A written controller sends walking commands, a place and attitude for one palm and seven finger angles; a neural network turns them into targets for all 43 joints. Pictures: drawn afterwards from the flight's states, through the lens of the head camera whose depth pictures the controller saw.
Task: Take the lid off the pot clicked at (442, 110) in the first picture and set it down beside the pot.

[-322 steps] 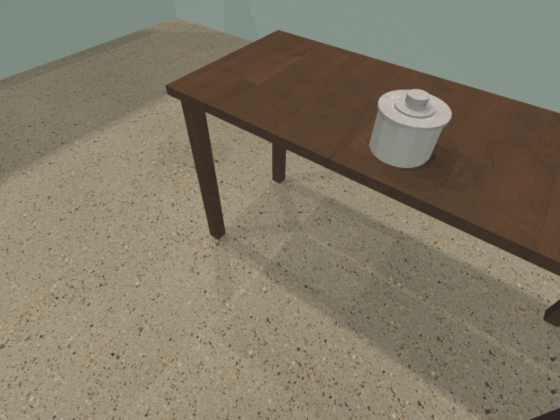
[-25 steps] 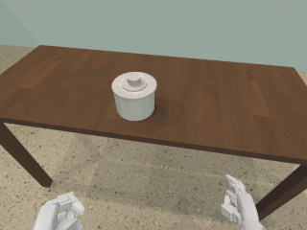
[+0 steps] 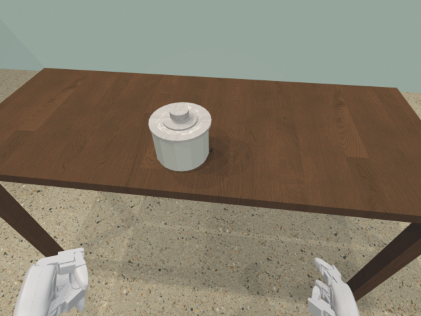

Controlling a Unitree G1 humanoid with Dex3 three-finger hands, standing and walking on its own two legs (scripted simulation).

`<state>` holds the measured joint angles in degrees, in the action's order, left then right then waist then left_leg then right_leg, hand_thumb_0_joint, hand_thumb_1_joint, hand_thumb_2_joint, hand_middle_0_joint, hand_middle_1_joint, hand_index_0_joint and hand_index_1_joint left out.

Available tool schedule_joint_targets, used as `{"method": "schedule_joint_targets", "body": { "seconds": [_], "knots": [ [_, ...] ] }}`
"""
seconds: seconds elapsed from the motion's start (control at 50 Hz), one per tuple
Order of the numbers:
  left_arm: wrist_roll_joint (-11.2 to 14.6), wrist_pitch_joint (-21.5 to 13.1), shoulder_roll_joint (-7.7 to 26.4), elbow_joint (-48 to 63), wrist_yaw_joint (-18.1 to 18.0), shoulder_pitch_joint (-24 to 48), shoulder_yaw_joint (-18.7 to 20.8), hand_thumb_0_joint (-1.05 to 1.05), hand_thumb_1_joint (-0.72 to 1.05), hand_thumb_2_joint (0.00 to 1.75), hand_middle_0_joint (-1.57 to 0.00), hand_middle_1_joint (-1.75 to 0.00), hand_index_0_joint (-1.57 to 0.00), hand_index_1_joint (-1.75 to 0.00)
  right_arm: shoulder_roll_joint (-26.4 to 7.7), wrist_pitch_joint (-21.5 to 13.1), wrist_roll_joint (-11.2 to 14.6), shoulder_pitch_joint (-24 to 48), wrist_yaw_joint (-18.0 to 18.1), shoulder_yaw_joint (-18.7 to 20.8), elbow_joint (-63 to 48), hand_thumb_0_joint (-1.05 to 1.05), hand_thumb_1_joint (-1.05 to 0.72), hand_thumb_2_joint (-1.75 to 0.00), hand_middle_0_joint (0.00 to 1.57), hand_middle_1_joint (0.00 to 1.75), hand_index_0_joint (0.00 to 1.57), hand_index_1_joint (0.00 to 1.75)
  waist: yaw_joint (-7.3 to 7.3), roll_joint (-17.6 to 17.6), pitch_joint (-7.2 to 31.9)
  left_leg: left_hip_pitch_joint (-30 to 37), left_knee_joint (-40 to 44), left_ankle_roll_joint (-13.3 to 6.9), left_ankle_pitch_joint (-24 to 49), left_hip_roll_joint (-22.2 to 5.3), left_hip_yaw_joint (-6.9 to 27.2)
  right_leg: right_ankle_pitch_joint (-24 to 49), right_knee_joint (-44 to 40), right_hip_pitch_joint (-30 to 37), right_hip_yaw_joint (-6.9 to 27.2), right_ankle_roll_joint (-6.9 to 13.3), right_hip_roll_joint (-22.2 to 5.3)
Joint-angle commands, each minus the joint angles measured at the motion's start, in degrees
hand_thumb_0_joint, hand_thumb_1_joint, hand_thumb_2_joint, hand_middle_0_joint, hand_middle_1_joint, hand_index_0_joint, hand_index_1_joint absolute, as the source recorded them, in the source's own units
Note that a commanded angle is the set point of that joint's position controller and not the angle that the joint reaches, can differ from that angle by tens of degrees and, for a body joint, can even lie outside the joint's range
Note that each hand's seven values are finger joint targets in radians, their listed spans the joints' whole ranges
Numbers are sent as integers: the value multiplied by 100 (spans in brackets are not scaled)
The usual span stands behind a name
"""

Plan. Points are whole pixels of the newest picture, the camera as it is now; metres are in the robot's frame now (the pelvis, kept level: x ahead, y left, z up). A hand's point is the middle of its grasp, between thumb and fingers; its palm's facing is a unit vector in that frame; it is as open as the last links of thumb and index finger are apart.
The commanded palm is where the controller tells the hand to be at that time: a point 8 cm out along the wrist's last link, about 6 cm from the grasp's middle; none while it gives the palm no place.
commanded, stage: raise the hand higher, near the body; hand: left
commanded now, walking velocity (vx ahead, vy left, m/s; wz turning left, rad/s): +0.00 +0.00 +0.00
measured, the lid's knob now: (179, 112) +0.54 +0.14 +0.11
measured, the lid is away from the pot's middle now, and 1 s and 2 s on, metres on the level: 0.00 0.00 0.00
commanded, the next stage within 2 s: reach forward and open the fingers in 0.40 s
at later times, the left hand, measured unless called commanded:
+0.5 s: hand (85, 248) +0.18 +0.21 +0.11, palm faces +0.32 -0.86 -0.40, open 3.1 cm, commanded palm +0.13 +0.26 +0.14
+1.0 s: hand (71, 234) +0.20 +0.25 +0.11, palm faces -0.21 -0.04 -0.98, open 4.2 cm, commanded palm +0.19 +0.25 +0.18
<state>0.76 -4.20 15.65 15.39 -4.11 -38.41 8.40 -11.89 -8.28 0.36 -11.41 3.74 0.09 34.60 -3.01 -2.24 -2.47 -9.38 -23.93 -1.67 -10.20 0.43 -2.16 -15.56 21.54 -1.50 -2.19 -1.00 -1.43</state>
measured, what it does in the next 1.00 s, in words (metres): stands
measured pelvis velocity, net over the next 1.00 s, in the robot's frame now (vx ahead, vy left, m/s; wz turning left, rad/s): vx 0.00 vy -0.02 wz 0.04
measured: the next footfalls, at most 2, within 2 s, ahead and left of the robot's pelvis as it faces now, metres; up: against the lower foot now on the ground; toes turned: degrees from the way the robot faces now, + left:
none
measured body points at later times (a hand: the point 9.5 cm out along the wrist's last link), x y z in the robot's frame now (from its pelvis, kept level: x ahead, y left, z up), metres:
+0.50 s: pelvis +0.01 -0.02 +0.00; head +0.00 -0.04 +0.45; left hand +0.16 +0.26 +0.14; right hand +0.21 -0.22 -0.08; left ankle +0.04 +0.10 -0.74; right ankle -0.04 -0.13 -0.74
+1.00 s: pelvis +0.00 -0.02 -0.01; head +0.00 -0.08 +0.44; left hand +0.20 +0.24 +0.17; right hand +0.23 -0.24 -0.10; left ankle +0.04 +0.10 -0.74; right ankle -0.04 -0.13 -0.74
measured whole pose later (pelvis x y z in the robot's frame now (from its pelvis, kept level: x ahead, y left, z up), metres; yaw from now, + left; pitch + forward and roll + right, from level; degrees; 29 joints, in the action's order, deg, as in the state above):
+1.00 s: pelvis +0.00 -0.02 -0.01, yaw +2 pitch -1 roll +0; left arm -40.2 1.8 39.8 19.4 14.8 -18.1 6.4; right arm -16.9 3.9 2.2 -5.9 2.3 -0.4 31.8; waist -3.9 -8.5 0.2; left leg -16.0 -28.1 -0.5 -11.1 -0.2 0.5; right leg -18.0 26.7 -7.6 -4.6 0.3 -0.6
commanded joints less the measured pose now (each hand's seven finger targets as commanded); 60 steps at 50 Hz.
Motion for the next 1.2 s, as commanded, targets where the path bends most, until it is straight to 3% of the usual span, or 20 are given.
{"method": "schedule_joint_targets", "body": {
  "seconds": [0.0,0.14,0.24,0.3,0.34,0.48,0.5,0.52,0.54,0.56,0.62,0.7,0.8,0.86,0.88,0.94,0.96,1.0,1.1,1.18],
  "knots": [
    [49,-420,870,1523,-122,44,674,0,90,90,-130,-150,-130,-150,-567,-376,-1,747,54,156,-1033,0,-90,-90,20,30,20,30,-56,-187,256,739,437,29,451,-154,304,538,-439,-867,-145,179,156],
    [93,-368,838,1438,-98,189,756,0,90,90,-130,-150,-130,-150,-559,-265,3,797,23,149,-1016,0,-90,-90,20,30,20,30,-12,-2,100,734,341,27,610,-156,243,707,-529,-957,-140,157,179],
    [135,-428,1050,1844,-135,431,954,0,90,90,-130,-150,-130,-150,-554,-256,-16,792,40,110,-1029,0,-90,-90,20,30,20,30,-51,-309,345,917,287,23,710,-143,232,791,-560,-864,-70,168,167],
    [169,-430,895,1784,-117,462,852,0,90,90,-130,-150,-130,-150,-530,-238,-20,828,48,97,-1047,0,-90,-90,20,30,20,30,-38,38,315,915,278,-1,805,-150,214,890,-557,-857,-88,142,151],
    [172,-430,1012,1828,-125,499,1009,0,90,90,-130,-150,-130,-150,-549,-219,-12,830,35,113,-1020,0,-90,-90,20,30,20,30,-59,-170,311,905,256,19,813,-131,195,929,-558,-841,-67,156,162],
    [214,-511,1078,1957,-136,782,1093,0,90,90,-130,-150,-130,-150,-536,-200,-3,882,55,111,-1025,0,-90,-90,20,30,20,30,-57,123,371,969,210,-18,939,-136,153,1129,-554,-830,-59,115,113],
    [-2162,-99,2303,2380,-264,1136,793,0,87,91,-129,-147,-129,-147,-947,80,-113,965,-46,56,-1099,0,-90,-90,20,30,20,30,-53,-366,388,269,-67,-48,1207,0,-2,1273,-23,-1277,-22,112,219],
    [-2184,153,1766,2625,-344,998,737,0,84,92,-127,-143,-127,-143,-717,244,-90,967,-114,102,-1312,0,-90,-90,20,30,20,30,-129,-626,550,158,-87,-23,1393,-32,-27,1292,130,-1181,-231,187,166],
    [-2226,307,1849,2764,-393,1100,730,0,81,93,-126,-139,-126,-139,-751,317,-38,1034,-165,85,-1338,0,-90,-90,20,30,20,30,-97,-672,532,120,-134,-6,1464,-28,-4,1365,144,-1155,-205,218,207],
    [-2820,466,1907,2531,-425,774,688,0,78,94,-125,-136,-125,-136,-721,415,-49,1016,-203,127,-1335,0,-90,-90,20,30,20,30,-213,-654,681,125,-191,2,1394,-43,-39,1191,222,-1207,-147,246,227],
    [-3734,882,2549,2290,-301,565,940,0,68,100,-122,-125,-122,-125,-863,909,-23,1233,-259,126,-1428,0,-90,-90,20,30,20,30,-267,-102,1044,-46,-369,-7,1228,0,-55,1295,325,-1152,25,242,206],
    [-4401,1056,3070,1931,106,1193,935,0,55,109,-118,-111,-118,-111,-890,1120,102,1398,-232,112,-1427,0,-90,-90,20,30,20,30,-173,177,1258,-11,-443,-72,1017,27,77,1382,264,-1133,147,140,102],
    [-4163,968,3254,1427,976,2001,630,0,39,119,-112,-93,-112,-93,-959,1048,243,1377,-172,152,-1332,0,-90,-90,20,30,20,30,28,318,1056,82,-416,-167,957,137,183,1750,121,-1156,72,-24,70],
    [-4033,788,3586,1597,1416,2532,733,0,29,124,-109,-83,-109,-83,-941,921,224,1382,-122,104,-1361,0,-90,-90,20,30,20,30,27,162,1252,261,-445,-213,1178,207,194,2115,112,-1020,45,-62,64],
    [-4052,707,3932,1605,1511,2747,984,0,26,125,-107,-79,-107,-79,-970,906,224,1328,-98,111,-1311,0,-90,-90,20,30,20,30,-3,122,1285,344,-419,-207,1256,193,198,2152,64,-1016,64,-75,40],
    [-4177,566,4299,1215,1758,3072,1310,0,17,128,-104,-68,-104,-68,-986,849,206,1477,-93,84,-1228,0,-90,-90,20,30,20,30,-12,-20,985,398,-399,-193,1283,200,224,2061,-84,-1126,60,-10,123],
    [-4160,546,4044,804,1859,3060,1103,0,14,129,-102,-65,-102,-65,-936,915,173,1273,-96,52,-1188,0,-90,-90,20,30,20,30,6,95,825,274,-319,-195,1222,222,204,1903,-88,-1114,-56,-34,115],
    [-4069,465,4005,632,1945,3296,1110,0,9,131,-100,-58,-100,-58,-979,953,209,1282,-144,88,-1200,0,-90,-90,20,30,20,30,1,45,667,284,-204,-150,1072,191,219,1619,-192,-1201,-106,-24,136],
    [-3866,252,3680,1363,2029,3672,749,0,-6,135,-93,-40,-93,-40,-960,859,188,1391,-281,145,-1371,0,-90,-90,20,30,20,30,-66,-368,1349,677,-105,-142,1221,199,276,1505,-170,-1004,-134,23,173],
    [-4177,298,4197,920,1909,4426,1103,0,-17,138,-88,-26,-88,-26,-1000,872,207,1281,-292,145,-1198,0,-90,-90,20,30,20,30,-55,-185,1184,562,75,-97,817,107,359,884,-225,-1087,-157,72,215]
  ]
}}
